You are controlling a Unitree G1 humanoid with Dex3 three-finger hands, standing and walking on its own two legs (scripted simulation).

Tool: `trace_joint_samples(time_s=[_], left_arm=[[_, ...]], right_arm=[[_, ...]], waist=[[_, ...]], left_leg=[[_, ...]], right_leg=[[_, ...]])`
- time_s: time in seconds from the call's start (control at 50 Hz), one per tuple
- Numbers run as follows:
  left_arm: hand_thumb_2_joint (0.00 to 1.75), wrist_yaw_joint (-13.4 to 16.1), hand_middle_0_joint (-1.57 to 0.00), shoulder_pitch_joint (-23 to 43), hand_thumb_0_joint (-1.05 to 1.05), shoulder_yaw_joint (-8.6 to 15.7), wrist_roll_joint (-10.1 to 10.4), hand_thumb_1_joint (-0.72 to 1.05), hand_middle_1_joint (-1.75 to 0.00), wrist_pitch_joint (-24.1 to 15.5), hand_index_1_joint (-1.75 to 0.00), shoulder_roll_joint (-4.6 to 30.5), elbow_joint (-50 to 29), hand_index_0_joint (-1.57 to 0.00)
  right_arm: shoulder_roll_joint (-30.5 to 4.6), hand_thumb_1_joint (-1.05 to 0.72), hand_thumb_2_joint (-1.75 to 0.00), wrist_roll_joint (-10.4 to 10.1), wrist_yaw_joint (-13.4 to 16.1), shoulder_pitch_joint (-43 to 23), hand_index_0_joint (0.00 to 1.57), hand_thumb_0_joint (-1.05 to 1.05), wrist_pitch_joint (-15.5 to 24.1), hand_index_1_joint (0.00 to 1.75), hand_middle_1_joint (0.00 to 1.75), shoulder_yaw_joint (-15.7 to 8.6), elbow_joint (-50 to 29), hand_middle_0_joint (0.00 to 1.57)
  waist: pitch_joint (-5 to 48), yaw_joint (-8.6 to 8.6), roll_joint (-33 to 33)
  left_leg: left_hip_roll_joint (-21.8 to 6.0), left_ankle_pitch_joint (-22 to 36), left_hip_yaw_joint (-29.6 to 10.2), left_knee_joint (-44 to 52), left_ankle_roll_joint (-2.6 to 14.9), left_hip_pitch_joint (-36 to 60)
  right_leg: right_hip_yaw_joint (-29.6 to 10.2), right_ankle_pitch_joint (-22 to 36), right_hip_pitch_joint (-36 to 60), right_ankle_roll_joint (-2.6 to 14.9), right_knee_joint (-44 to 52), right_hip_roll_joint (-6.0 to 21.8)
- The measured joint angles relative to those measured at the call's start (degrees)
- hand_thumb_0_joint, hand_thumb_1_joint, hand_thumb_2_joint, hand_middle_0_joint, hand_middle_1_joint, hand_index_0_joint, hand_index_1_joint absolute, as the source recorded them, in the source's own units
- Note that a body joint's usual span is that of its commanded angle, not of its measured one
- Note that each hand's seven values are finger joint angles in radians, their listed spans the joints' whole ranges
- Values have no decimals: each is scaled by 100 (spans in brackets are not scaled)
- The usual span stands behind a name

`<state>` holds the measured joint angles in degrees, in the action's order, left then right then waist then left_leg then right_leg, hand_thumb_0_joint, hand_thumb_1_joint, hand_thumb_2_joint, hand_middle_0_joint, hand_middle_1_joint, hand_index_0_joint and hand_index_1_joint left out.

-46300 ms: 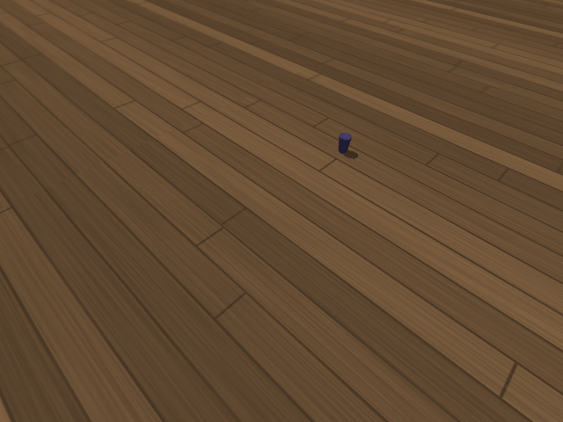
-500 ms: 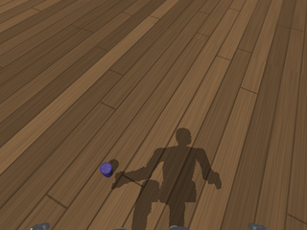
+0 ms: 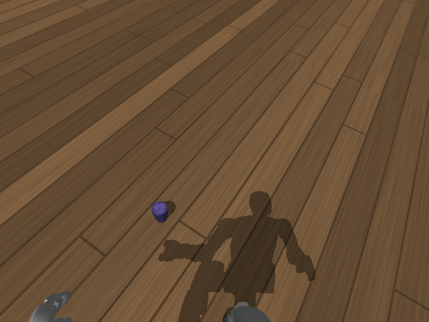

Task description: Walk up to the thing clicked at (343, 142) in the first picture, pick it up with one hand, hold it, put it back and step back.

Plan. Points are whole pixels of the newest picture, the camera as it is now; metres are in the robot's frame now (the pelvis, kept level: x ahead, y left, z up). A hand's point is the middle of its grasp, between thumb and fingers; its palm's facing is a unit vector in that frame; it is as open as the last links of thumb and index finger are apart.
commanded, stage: step back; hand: left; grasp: from above
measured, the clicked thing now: (160, 213) +0.65 +0.21 -0.70
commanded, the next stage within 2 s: none
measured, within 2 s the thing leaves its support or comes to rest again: neither
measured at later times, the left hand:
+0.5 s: hand out of the picture -0.08 +0.23 -0.13, palm faces -0.04 -0.91 -0.41, open 7.4 cm
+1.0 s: hand out of the picture -0.23 +0.21 -0.15, palm faces -0.03 -0.93 -0.37, open 7.4 cm
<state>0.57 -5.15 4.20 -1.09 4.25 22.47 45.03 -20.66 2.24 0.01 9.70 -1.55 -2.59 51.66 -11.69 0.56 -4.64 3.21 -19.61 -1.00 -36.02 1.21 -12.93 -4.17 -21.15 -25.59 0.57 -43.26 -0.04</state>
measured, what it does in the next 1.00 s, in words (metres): walks backwards: right foot, then left foot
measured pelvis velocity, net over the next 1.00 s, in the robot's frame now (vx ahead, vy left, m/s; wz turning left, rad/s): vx -0.34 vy -0.06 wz -0.04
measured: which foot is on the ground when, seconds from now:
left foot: down 0.00-0.38, up 0.40-0.66, down 0.68-1.00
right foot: up 0.00-0.32, down 0.34-0.72, up 0.74-1.00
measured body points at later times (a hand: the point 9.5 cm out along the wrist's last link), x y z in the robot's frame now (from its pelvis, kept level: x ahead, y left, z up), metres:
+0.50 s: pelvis -0.16 -0.04 +0.01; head -0.12 -0.06 +0.45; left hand -0.07 +0.27 -0.10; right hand -0.06 -0.36 -0.12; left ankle -0.13 +0.11 -0.65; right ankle -0.14 -0.15 -0.72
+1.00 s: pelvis -0.34 -0.06 +0.00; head -0.28 -0.04 +0.44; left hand -0.23 +0.26 -0.12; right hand -0.22 -0.37 -0.10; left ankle -0.26 +0.08 -0.72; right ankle -0.39 -0.19 -0.69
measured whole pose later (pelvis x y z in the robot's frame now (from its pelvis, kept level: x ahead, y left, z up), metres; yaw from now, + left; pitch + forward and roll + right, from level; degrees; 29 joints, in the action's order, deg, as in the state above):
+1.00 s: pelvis -0.34 -0.06 +0.00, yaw -2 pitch -1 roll +0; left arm 0.3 -8.7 4.1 -0.9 3.8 23.3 47.3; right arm -21.7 2.4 0.7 6.6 -1.5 -2.4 46.6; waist -9.8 1.6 -2.3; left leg -2.7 -11.9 -0.1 -35.4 -0.2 -22.1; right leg -5.4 -29.3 -17.7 -1.2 -50.8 -2.0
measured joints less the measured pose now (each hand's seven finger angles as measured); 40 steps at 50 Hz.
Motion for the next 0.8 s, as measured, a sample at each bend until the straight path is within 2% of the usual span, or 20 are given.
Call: trace_joint_samples(time_s=[0.04, 0.08, 0.12, 0.16, 0.24, 0.28, 0.32, 0.34, 0.36, 0.38, 0.4, 0.44, 0.5, 0.54, 0.58, 0.64, 0.68, 0.72, 0.76, 0.8], left_arm=[[90, 2, -21, -73, 1, 0, -14, 90, -30, 66, -30, -41, 142, -20], [90, -15, -21, -184, 1, 21, 32, 90, -30, 59, -30, -25, 181, -20], [90, -33, -21, -319, 1, 63, 55, 90, -30, 20, -30, 25, 169, -20], [90, -29, -21, -412, 1, 111, 50, 90, -30, 6, -30, 81, 182, -20], [90, -5, -21, -532, 1, 140, 28, 90, -30, 0, -30, 153, 243, -20], [90, -15, -21, -566, 1, 122, 24, 90, -30, -19, -30, 147, 290, -20], [90, -48, -21, -586, 1, 109, 19, 91, -30, -58, -30, 121, 352, -20], [90, -61, -21, -578, 1, 108, 6, 91, -29, -90, -30, 79, 400, -20], [90, -72, -21, -529, 1, 96, -20, 91, -29, -109, -30, -32, 470, -20], [90, -100, -21, -535, 1, 69, -54, 91, -29, -122, -30, -122, 487, -20], [90, -140, -21, -588, 1, 33, -80, 91, -29, -121, -30, -163, 460, -20], [90, -166, -21, -687, 1, -2, -102, 90, -30, -103, -30, -179, 409, -20], [90, -125, -21, -700, 1, -11, -113, 90, -30, -69, -30, -239, 378, -21], [90, -97, -21, -614, 1, 13, -127, 90, -30, -71, -30, -242, 301, -21], [90, -51, -21, -495, 1, 22, -147, 90, -30, -99, -30, -202, 169, -21], [90, 11, -21, -222, 1, 27, -141, 90, -30, -125, -30, -104, -53, -21], [90, 19, -21, -27, 1, 14, -93, 90, -30, -112, -30, -18, -184, -21], [90, 21, -21, 124, 1, 39, -40, 90, -30, -56, -30, 123, -198, -20], [90, 34, -21, 96, 1, 25, -5, 90, -30, 23, -30, 78, -105, -20], [90, 13, -21, 49, 1, -14, 6, 90, -30, 90, -30, -3, 18, -20]], right_arm=[[26, -90, -90, 26, -21, 78, 20, 0, 19, 30, 30, 28, -23, 20], [65, -90, -90, 45, 2, 115, 20, 0, 13, 30, 30, 58, -26, 21], [92, -90, -90, 30, 20, 86, 20, 0, 19, 30, 30, 65, -53, 21], [97, -90, -90, 12, 35, 14, 20, 0, 43, 30, 30, 57, -137, 21], [55, -90, -90, -25, 65, -216, 20, 0, 81, 30, 30, 33, -380, 21], [-3, -90, -90, -20, 60, -345, 20, 0, 69, 30, 30, 22, -493, 21], [-80, -90, -90, -20, 46, -455, 20, 0, 28, 30, 30, 11, -585, 21], [-139, -90, -90, -34, 40, -512, 20, 0, -3, 30, 30, 1, -605, 21], [-227, -90, -90, -54, 44, -572, 20, 0, -42, 30, 30, -33, -583, 21], [-280, -90, -90, -79, 56, -573, 20, 0, -91, 30, 30, -65, -545, 21], [-279, -90, -90, -100, 85, -522, 20, 0, -139, 30, 30, -91, -497, 20], [-225, -90, -90, -130, 108, -381, 20, 0, -198, 30, 30, -102, -380, 20], [-270, -90, -90, -178, 77, -109, 20, 0, -163, 30, 30, -77, -281, 20], [-303, -90, -90, -182, 94, 77, 20, 0, -119, 30, 30, -64, -235, 20], [-305, -90, -90, -174, 111, 217, 20, 0, -101, 30, 30, -43, -190, 20], [-245, -90, -90, -123, 120, 336, 20, 0, -81, 30, 30, -26, -125, 20], [-180, -90, -90, -87, 111, 358, 20, 0, -41, 30, 30, -23, -83, 20], [45, -90, -90, -35, 96, 245, 20, 0, -35, 30, 30, -10, 5, 20], [91, -90, -90, 12, 18, 269, 20, 0, -40, 30, 30, 49, -34, 20], [74, -90, -90, 51, 14, 290, 20, 0, -22, 30, 30, 63, -60, 21]], waist=[[98, -147, 187], [204, -116, 234], [281, -20, 201], [275, 28, 161], [143, 98, 143], [83, 127, 189], [65, 140, 266], [45, 134, 368], [-34, 66, 624], [-37, -4, 803], [47, -2, 817], [214, 145, 616], [395, 143, 539], [455, 103, 554], [440, 49, 564], [304, -57, 537], [177, -104, 446], [-62, -7, -23], [-11, -42, -5], [81, -167, 195]], left_leg=[[-188, 132, -189, 65, 32, -87], [-316, 351, -211, 305, 16, -115], [-390, 530, -138, 475, -14, -185], [-422, 651, -88, 509, -37, -295], [-502, 790, 54, 344, -56, -573], [-570, 833, 141, 191, -99, -738], [-639, 855, 200, -28, -179, -951], [-702, 855, 182, -170, -223, -1067], [-818, 870, 28, -292, -220, -1141], [-796, 646, -187, -421, -161, -1233], [-604, 80, -367, -732, -135, -1371], [-148, -608, -454, -1701, -120, -1571], [280, -573, -635, -2720, -115, -1595], [346, -574, -657, -2890, -153, -1421], [253, -721, -573, -2488, -181, -1076], [2, -843, -340, -1290, -180, -480], [-97, -380, -169, -262, -131, -70], [143, -139, 52, -53, -36, 40], [36, -73, 33, -133, 13, -85], [-168, 72, -147, -80, 29, -188]], right_leg=[[-181, -662, -177, 3, -1083, -420], [-377, -714, -282, 29, -1987, -675], [-518, -620, -255, 12, -2474, -747], [-595, -590, -66, -84, -2535, -705], [-494, -774, 469, -234, -1671, -447], [-282, -761, 769, -218, -880, -254], [-92, -460, 1099, -155, 45, -124], [-10, -175, 1235, -114, 436, -136], [128, -44, 1279, -78, 512, -274], [248, 13, 1263, -47, 508, -345], [270, 29, 1165, -12, 441, -305], [103, 109, 981, 49, 393, -108], [74, 423, 859, 43, 691, 68], [145, 593, 722, 35, 802, 107], [250, 720, 573, 25, 825, 120], [482, 836, 322, 6, 697, 161], [597, 843, 104, -24, 445, 230], [338, 871, -9, -1, 241, 419], [126, -189, -169, 11, -360, 108], [-45, -786, -284, 8, -1388, -303]])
